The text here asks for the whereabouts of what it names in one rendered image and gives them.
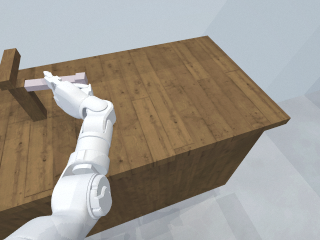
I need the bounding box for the left robot hand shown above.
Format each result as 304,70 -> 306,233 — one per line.
43,71 -> 94,119

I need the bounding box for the tap lever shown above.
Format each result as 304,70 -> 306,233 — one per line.
24,72 -> 88,92

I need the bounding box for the left robot upper arm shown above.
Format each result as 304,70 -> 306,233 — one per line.
3,173 -> 112,240

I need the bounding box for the left robot forearm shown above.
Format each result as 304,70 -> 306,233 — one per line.
51,96 -> 116,211

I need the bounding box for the counter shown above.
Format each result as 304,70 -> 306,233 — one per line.
0,35 -> 291,240

